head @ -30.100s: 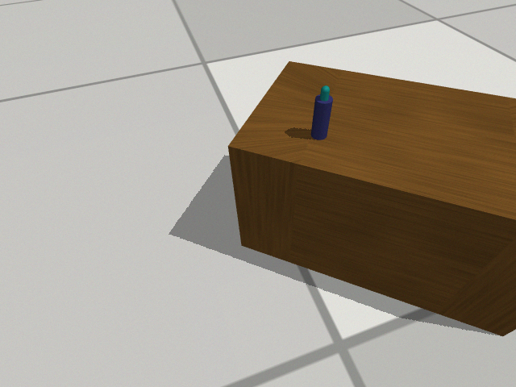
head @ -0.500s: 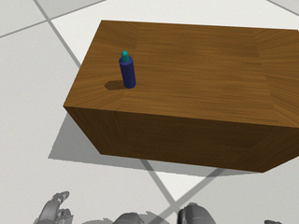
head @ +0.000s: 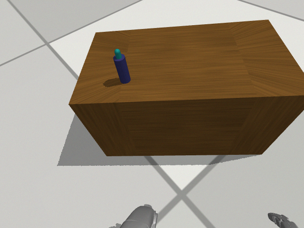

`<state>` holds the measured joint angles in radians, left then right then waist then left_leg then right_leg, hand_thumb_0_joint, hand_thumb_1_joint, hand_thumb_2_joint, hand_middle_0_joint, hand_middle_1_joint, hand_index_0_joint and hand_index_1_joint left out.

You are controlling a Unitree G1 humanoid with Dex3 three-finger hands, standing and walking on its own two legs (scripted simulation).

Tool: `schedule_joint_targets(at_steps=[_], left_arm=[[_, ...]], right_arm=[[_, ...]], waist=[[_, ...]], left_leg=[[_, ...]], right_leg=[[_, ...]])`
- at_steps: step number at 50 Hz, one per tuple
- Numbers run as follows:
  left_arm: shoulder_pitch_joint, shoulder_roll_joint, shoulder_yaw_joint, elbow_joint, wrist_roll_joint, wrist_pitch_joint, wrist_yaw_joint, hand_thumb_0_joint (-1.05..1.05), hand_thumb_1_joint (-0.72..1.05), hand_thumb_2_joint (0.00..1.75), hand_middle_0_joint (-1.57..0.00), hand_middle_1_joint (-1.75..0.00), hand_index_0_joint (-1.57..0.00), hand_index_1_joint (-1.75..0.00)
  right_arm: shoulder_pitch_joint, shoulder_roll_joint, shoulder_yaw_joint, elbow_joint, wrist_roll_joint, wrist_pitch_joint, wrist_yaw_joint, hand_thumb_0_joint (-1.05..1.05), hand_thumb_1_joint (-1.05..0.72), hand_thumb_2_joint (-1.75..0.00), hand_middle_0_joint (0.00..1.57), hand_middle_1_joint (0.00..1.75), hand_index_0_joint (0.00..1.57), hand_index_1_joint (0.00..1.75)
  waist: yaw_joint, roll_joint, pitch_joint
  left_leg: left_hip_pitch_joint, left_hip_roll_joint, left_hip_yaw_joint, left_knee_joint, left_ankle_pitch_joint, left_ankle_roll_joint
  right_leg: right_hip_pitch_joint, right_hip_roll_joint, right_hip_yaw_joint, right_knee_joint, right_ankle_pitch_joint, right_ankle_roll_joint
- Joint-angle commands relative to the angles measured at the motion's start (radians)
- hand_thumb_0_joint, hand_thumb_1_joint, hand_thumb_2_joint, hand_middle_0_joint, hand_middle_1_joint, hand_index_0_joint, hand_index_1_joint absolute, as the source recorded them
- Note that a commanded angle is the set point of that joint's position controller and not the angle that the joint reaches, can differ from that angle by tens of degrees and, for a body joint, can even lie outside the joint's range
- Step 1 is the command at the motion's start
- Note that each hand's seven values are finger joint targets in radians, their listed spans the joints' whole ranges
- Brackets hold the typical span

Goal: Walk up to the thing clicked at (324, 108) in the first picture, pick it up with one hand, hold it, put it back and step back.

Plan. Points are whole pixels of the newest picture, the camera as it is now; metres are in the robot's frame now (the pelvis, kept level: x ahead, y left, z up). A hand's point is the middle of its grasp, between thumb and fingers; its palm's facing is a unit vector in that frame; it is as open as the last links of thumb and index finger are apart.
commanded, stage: step back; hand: left
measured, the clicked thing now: (121, 65) +0.76 +0.24 -0.07
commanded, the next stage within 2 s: none
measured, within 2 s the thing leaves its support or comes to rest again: neither
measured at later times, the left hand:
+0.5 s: hand out of the picture -0.05 +0.29 -0.15, palm faces +0.02 -0.93 -0.36, open 7.4 cm
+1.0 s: hand out of the picture -0.20 +0.29 -0.14, palm faces +0.06 -0.90 -0.44, open 7.4 cm
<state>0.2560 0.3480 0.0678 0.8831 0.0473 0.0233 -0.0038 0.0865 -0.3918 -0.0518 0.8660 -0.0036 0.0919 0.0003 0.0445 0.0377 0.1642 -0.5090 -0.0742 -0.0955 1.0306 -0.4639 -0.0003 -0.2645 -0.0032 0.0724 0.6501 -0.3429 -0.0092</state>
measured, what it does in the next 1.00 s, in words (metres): walks backwards: left foot, then right foot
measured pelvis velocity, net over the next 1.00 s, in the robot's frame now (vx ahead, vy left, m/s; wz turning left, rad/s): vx -0.32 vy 0.00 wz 0.09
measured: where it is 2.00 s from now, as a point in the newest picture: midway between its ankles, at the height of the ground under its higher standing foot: outside the picture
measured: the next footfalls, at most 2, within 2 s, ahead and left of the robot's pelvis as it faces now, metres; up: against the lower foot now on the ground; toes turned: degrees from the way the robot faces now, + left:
left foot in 0.24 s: -0.06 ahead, +0.14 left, +0.00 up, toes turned +2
right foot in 0.62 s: -0.19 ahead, -0.11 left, +0.00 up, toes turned +1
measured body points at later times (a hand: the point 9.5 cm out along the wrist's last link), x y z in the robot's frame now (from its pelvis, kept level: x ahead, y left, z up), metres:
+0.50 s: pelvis -0.15 +0.02 +0.00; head -0.08 +0.05 +0.45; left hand -0.05 +0.34 -0.13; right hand -0.02 -0.29 -0.10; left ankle -0.10 +0.14 -0.73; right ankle -0.19 -0.13 -0.65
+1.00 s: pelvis -0.32 +0.00 -0.01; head -0.25 +0.00 +0.43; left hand -0.21 +0.33 -0.11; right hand -0.22 -0.30 -0.14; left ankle -0.34 +0.12 -0.73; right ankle -0.23 -0.11 -0.73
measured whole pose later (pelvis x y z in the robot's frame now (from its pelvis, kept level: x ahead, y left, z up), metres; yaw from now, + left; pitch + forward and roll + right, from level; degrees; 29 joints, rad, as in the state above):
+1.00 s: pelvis -0.32 +0.00 -0.01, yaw +5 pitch -2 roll +1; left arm 0.10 0.39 0.08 0.76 0.04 0.05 0.01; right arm 0.20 -0.38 -0.04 0.89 -0.02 0.04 -0.03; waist 0.00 -0.01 0.19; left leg -0.25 -0.05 -0.03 0.66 -0.38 0.00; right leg -0.42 -0.06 -0.05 0.70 -0.25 -0.01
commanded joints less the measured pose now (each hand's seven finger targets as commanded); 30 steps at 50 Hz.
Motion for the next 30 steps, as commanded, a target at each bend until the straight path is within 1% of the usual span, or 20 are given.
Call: schedule_joint_targets(at_steps=[1,5,7,8,10,11,12,13,14,15,16,17,18,19,21,24,26,27,28,30], left_arm=[[-0.173,0.266,0.085,-0.144,-0.006,-0.031,0.036,0.0,0.9,0.9,-0.2,-0.3,-0.2,-0.3],[-0.049,0.239,0.077,-0.14,-0.002,-0.019,0.047,0.0,0.9,0.9,-0.2,-0.3,-0.2,-0.3],[-0.047,0.256,0.082,-0.146,-0.004,-0.011,0.053,0.0,0.9,0.9,-0.2,-0.3,-0.2,-0.3],[-0.062,0.258,0.08,-0.152,-0.012,-0.006,0.054,0.0,0.9,0.9,-0.2,-0.3,-0.2,-0.3],[-0.115,0.272,0.071,-0.168,-0.028,0.008,0.048,0.0,0.9,0.9,-0.2,-0.3,-0.2,-0.3],[-0.124,0.258,0.061,-0.178,-0.034,0.017,0.044,0.0,0.9,0.9,-0.2,-0.3,-0.2,-0.3],[-0.092,0.218,0.048,-0.187,-0.037,0.023,0.04,0.0,0.9,0.9,-0.2,-0.3,-0.2,-0.3],[-0.078,0.179,0.042,-0.187,-0.046,0.023,0.042,0.0,0.9,0.9,-0.2,-0.3,-0.2,-0.3],[-0.162,0.231,0.066,-0.184,-0.036,0.025,0.058,0.0,0.9,0.9,-0.2,-0.3,-0.2,-0.3],[-0.185,0.253,0.067,-0.17,-0.031,0.024,0.061,0.0,0.9,0.9,-0.2,-0.3,-0.2,-0.3],[-0.194,0.261,0.073,-0.16,-0.035,0.025,0.053,0.0,0.9,0.9,-0.2,-0.3,-0.2,-0.3],[-0.138,0.239,0.069,-0.142,-0.048,0.025,0.047,0.0,0.9,0.9,-0.2,-0.3,-0.2,-0.3],[-0.066,0.238,0.064,-0.121,-0.052,0.023,0.044,0.0,0.9,0.9,-0.2,-0.3,-0.2,-0.3],[-0.044,0.237,0.065,-0.113,-0.046,0.023,0.039,0.0,0.9,0.9,-0.2,-0.3,-0.2,-0.3],[-0.087,0.225,0.066,-0.116,-0.035,0.016,0.035,0.0,0.9,0.9,-0.2,-0.3,-0.2,-0.3],[-0.106,0.208,0.051,-0.132,-0.028,-0.002,0.033,0.0,0.9,0.9,-0.2,-0.3,-0.2,-0.3],[-0.092,0.211,0.052,-0.122,-0.027,-0.003,0.03,0.0,0.9,0.9,-0.2,-0.3,-0.2,-0.3],[-0.06,0.206,0.048,-0.11,-0.025,-0.004,0.029,0.0,0.9,0.9,-0.2,-0.3,-0.2,-0.3],[-0.046,0.211,0.05,-0.096,-0.024,-0.007,0.025,0.0,0.9,0.9,-0.2,-0.3,-0.2,-0.3],[0.034,0.2,0.051,-0.052,-0.019,-0.012,0.022,0.0,0.9,0.9,-0.2,-0.3,-0.2,-0.3]], right_arm=[[0.078,-0.175,-0.053,-0.049,0.016,-0.045,-0.022,0.0,-0.9,-0.9,0.2,0.3,0.2,0.3],[0.048,-0.159,-0.036,-0.075,0.004,-0.059,-0.031,0.0,-0.9,-0.9,0.2,0.3,0.2,0.3],[0.063,-0.155,-0.038,-0.081,-0.004,-0.065,-0.031,0.0,-0.9,-0.9,0.2,0.3,0.2,0.3],[0.095,-0.149,-0.038,-0.074,-0.008,-0.07,-0.031,0.0,-0.9,-0.9,0.2,0.3,0.2,0.3],[0.174,-0.168,-0.054,-0.036,-0.019,-0.074,-0.028,0.0,-0.9,-0.9,0.2,0.3,0.2,0.3],[0.192,-0.176,-0.061,-0.024,-0.024,-0.077,-0.029,0.0,-0.9,-0.9,0.2,0.3,0.2,0.3],[0.165,-0.235,-0.079,-0.037,-0.039,-0.081,-0.029,0.0,-0.9,-0.9,0.2,0.3,0.2,0.3],[0.114,-0.321,-0.093,-0.059,-0.048,-0.078,-0.022,0.0,-0.9,-0.9,0.2,0.3,0.2,0.3],[0.12,-0.388,-0.098,-0.071,-0.036,-0.076,-0.013,0.0,-0.9,-0.9,0.2,0.3,0.2,0.3],[0.083,-0.358,-0.096,-0.065,-0.036,-0.083,-0.019,0.0,-0.9,-0.9,0.2,0.3,0.2,0.3],[0.053,-0.302,-0.081,-0.07,-0.037,-0.082,-0.023,0.0,-0.9,-0.9,0.2,0.3,0.2,0.3],[-0.008,-0.251,-0.063,-0.084,-0.047,-0.082,-0.025,0.0,-0.9,-0.9,0.2,0.3,0.2,0.3],[-0.041,-0.224,-0.056,-0.092,-0.04,-0.081,-0.028,0.0,-0.9,-0.9,0.2,0.3,0.2,0.3],[-0.025,-0.217,-0.055,-0.09,-0.036,-0.082,-0.026,0.0,-0.9,-0.9,0.2,0.3,0.2,0.3],[0.05,-0.204,-0.059,-0.074,-0.033,-0.082,-0.023,0.0,-0.9,-0.9,0.2,0.3,0.2,0.3],[0.096,-0.203,-0.062,-0.08,-0.025,-0.077,-0.029,0.0,-0.9,-0.9,0.2,0.3,0.2,0.3],[0.091,-0.228,-0.066,-0.094,-0.03,-0.07,-0.026,0.0,-0.9,-0.9,0.2,0.3,0.2,0.3],[0.062,-0.239,-0.068,-0.102,-0.029,-0.066,-0.025,0.0,-0.9,-0.9,0.2,0.3,0.2,0.3],[0.053,-0.247,-0.069,-0.106,-0.028,-0.059,-0.023,0.0,-0.9,-0.9,0.2,0.3,0.2,0.3],[0.004,-0.26,-0.07,-0.118,-0.014,-0.046,-0.021,0.0,-0.9,-0.9,0.2,0.3,0.2,0.3]], waist=[[-0.077,-0.158,-0.142],[0.011,-0.203,-0.187],[0.016,-0.25,-0.22],[0.0,-0.275,-0.245],[-0.041,-0.26,-0.272],[-0.049,-0.223,-0.262],[-0.03,-0.071,-0.275],[-0.019,0.155,-0.257],[-0.093,0.205,-0.237],[-0.081,0.174,-0.169],[-0.073,0.11,-0.15],[-0.024,0.092,-0.139],[0.015,0.101,-0.129],[0.012,0.116,-0.135],[-0.04,0.122,-0.15],[-0.078,0.131,-0.207],[-0.082,0.15,-0.229],[-0.063,0.177,-0.253],[-0.067,0.176,-0.274],[-0.016,0.151,-0.314]], left_leg=[[0.026,-0.073,-0.09,0.209,0.016,-0.011],[-0.046,-0.014,-0.032,-0.053,-0.053,-0.033],[0.002,0.039,-0.003,-0.215,-0.076,-0.027],[0.05,0.072,0.017,-0.342,-0.05,-0.014],[0.209,0.057,0.073,-0.571,0.148,0.006],[0.275,0.05,0.08,-0.669,0.307,0.009],[0.362,0.183,-0.127,-0.656,0.46,0.044],[0.446,0.369,-0.37,-0.658,0.667,0.146],[0.255,0.484,-0.479,-0.683,0.645,0.3],[0.166,0.495,-0.487,-0.707,0.568,0.323],[0.163,0.416,-0.318,-0.675,0.586,0.28],[0.212,0.321,-0.184,-0.634,0.625,0.224],[0.246,0.279,-0.108,-0.617,0.624,0.191],[0.268,0.272,-0.103,-0.625,0.591,0.186],[0.38,0.275,-0.135,-0.6,0.613,0.211],[0.526,0.314,-0.119,-0.538,0.714,0.258],[0.482,0.327,-0.115,-0.535,0.696,0.263],[0.476,0.336,-0.115,-0.521,0.673,0.245],[0.458,0.323,-0.114,-0.503,0.643,0.233],[0.386,0.295,-0.066,-0.433,0.579,0.186]], right_leg=[[-0.041,-0.183,0.102,-0.223,0.403,-0.15],[0.227,-0.193,0.114,-0.155,0.494,-0.17],[0.285,-0.239,0.14,-0.112,0.568,-0.183],[0.292,-0.248,0.146,-0.073,0.612,-0.179],[0.207,-0.219,0.102,0.017,0.611,-0.143],[0.139,-0.186,0.089,0.055,0.534,-0.109],[-0.017,-0.104,0.055,0.152,0.334,-0.06],[-0.257,0.084,-0.017,0.318,-0.162,-0.018],[-0.178,0.105,0.09,0.484,-0.364,-0.001],[-0.163,0.074,0.143,0.569,-0.324,-0.007],[-0.157,0.082,0.143,0.607,-0.264,-0.012],[-0.205,0.103,0.154,0.64,-0.195,-0.015],[-0.244,0.114,0.132,0.648,-0.145,-0.013],[-0.239,0.119,0.11,0.642,-0.124,-0.008],[-0.252,0.097,0.091,0.542,-0.14,0.029],[-0.254,0.061,0.049,0.336,-0.176,0.054],[-0.171,0.043,-0.001,0.229,-0.181,0.052],[-0.126,0.016,-0.015,0.123,-0.157,0.04],[-0.08,0.02,-0.037,0.034,-0.128,0.035],[0.07,0.021,-0.079,-0.226,0.082,0.004]])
